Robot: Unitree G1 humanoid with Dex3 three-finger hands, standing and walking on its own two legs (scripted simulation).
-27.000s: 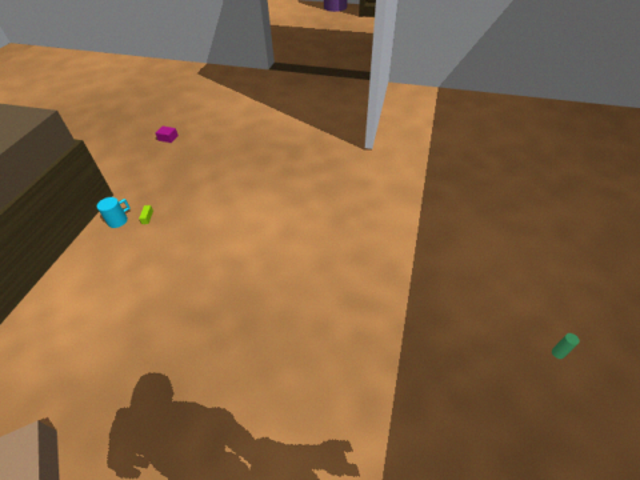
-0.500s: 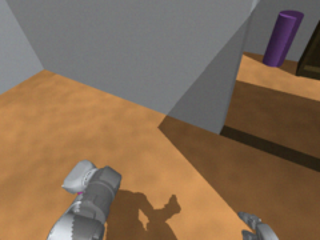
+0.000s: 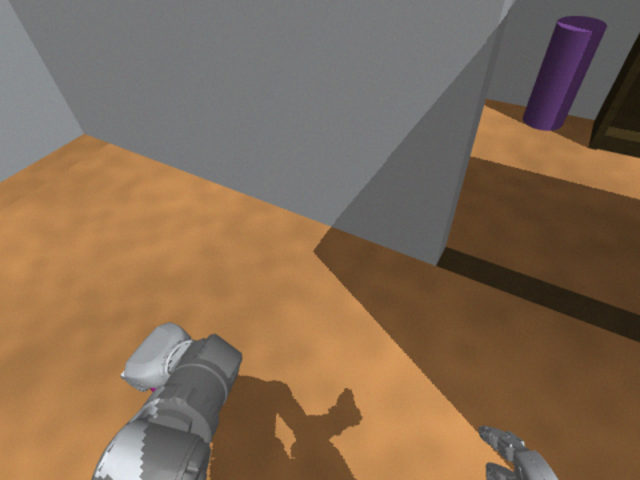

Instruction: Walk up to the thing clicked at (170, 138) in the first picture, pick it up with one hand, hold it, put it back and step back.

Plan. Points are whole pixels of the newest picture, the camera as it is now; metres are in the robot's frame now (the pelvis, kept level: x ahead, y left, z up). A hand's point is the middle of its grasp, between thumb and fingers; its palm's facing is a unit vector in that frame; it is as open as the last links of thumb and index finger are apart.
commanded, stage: crouch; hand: left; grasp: from above
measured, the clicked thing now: (188, 385) +0.30 +0.23 -0.09
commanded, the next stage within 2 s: lower in 1.64 s
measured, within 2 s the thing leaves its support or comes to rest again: neither
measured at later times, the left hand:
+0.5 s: hand (205, 421) +0.30 +0.25 -0.27, palm faces -0.14 -0.41 -0.90, open 11.1 cm
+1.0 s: hand (222, 431) +0.35 +0.28 -0.47, palm faces -0.16 -0.42 -0.89, open 10.9 cm
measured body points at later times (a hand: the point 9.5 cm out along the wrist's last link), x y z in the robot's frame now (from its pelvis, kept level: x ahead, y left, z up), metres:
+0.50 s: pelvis -0.06 +0.00 -0.15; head +0.09 +0.02 +0.28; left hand +0.31 +0.27 -0.22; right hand +0.03 -0.27 -0.28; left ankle +0.01 +0.14 -0.73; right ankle -0.01 -0.11 -0.73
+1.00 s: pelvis -0.10 +0.01 -0.33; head +0.11 +0.03 +0.06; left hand +0.35 +0.30 -0.42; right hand -0.08 -0.25 -0.46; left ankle +0.00 +0.14 -0.73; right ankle -0.01 -0.11 -0.73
